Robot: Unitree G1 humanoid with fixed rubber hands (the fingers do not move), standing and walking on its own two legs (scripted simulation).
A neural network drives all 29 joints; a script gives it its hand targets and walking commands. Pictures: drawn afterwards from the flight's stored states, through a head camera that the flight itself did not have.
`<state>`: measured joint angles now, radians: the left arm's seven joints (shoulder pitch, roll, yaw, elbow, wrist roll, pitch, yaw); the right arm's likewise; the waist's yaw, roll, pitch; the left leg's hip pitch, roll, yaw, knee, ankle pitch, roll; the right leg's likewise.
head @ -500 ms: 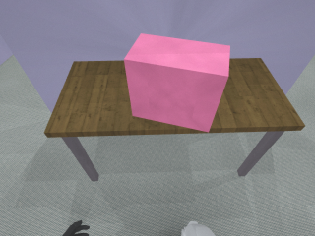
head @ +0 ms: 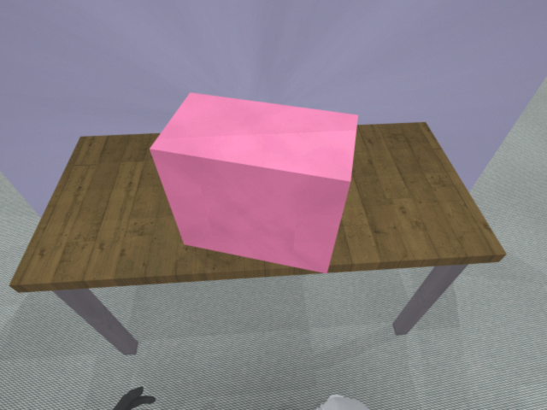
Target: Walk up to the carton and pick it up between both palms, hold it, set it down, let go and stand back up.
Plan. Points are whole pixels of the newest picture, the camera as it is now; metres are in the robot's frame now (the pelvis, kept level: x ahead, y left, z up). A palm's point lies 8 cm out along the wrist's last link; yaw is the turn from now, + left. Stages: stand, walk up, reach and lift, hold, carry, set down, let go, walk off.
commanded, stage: walk up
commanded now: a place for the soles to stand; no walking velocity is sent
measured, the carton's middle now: (261, 186) +0.52 +0.05 -0.02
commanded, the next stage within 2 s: none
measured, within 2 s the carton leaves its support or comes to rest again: neither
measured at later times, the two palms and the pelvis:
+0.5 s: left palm out of the picture +0.13 +0.22 -0.07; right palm out of the picture +0.13 -0.28 -0.08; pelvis +0.03 -0.03 +0.03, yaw +6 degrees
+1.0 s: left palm out of the picture +0.04 +0.26 -0.10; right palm out of the picture +0.14 -0.26 -0.08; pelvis +0.03 -0.01 +0.02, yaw +13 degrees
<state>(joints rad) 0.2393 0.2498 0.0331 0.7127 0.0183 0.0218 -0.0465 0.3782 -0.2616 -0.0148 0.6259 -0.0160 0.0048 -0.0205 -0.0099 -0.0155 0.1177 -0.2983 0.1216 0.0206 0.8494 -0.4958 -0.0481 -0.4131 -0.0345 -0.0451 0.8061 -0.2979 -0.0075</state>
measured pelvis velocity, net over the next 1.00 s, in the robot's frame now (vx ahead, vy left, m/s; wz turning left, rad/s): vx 0.03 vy -0.01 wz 0.22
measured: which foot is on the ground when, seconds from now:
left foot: down 0.00-1.00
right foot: down 0.00-1.00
